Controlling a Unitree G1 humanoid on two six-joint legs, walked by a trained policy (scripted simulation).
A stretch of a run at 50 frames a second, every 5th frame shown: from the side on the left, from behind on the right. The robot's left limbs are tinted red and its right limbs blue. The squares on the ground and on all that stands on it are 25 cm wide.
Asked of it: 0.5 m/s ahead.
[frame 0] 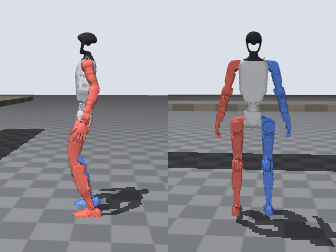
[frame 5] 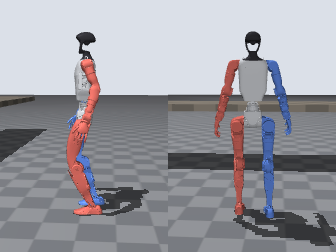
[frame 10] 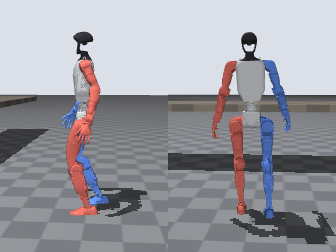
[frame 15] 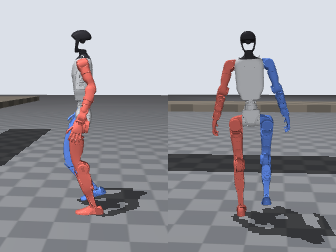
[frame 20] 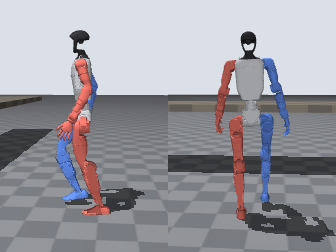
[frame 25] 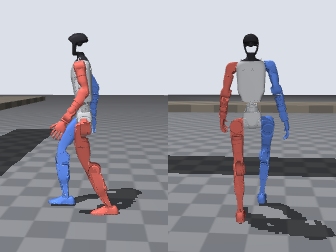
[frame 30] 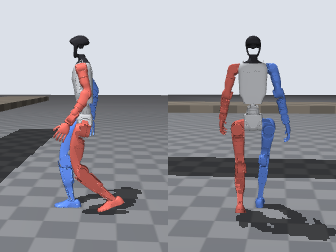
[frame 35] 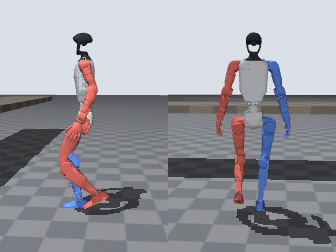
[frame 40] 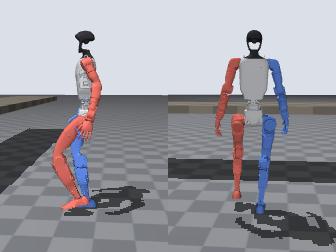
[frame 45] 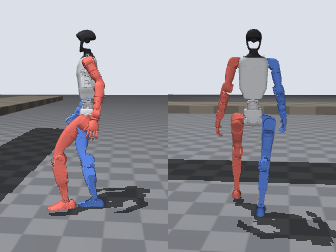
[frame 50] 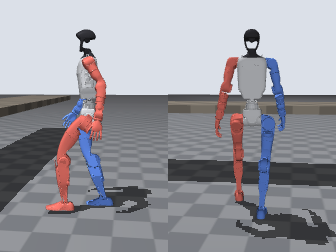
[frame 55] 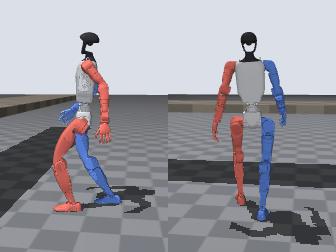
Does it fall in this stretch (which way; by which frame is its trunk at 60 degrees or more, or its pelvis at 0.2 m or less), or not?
no
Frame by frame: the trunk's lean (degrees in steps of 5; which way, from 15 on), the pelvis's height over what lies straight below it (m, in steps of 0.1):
0: 5, 0.8
5: 0, 0.8
10: 0, 0.8
15: 5, 0.8
20: 5, 0.8
25: 5, 0.8
30: 5, 0.7
35: 5, 0.8
40: 0, 0.8
45: 0, 0.8
50: 0, 0.8
55: 5, 0.7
